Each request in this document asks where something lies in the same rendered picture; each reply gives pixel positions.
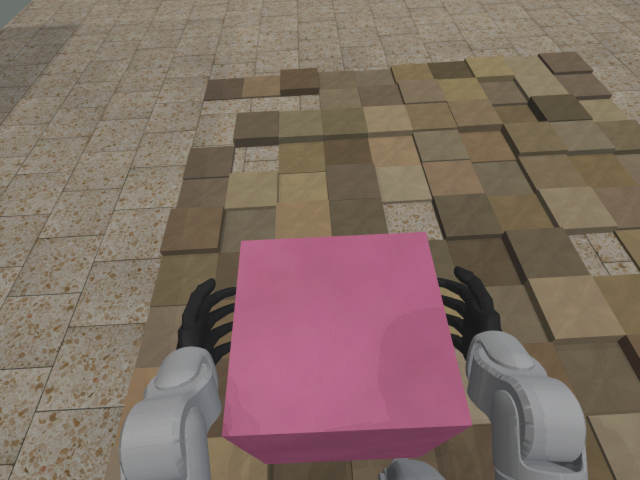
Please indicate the left robot hand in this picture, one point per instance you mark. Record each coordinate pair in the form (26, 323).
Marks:
(197, 320)

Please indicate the carton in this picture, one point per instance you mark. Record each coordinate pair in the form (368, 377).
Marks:
(340, 351)

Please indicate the left robot forearm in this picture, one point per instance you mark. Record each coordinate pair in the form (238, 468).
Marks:
(164, 436)

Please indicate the right robot hand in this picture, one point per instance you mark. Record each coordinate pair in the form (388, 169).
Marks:
(478, 310)

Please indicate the right robot forearm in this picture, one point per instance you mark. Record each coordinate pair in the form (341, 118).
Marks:
(538, 426)

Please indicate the robot right thigh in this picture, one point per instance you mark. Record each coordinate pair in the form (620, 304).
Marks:
(410, 470)

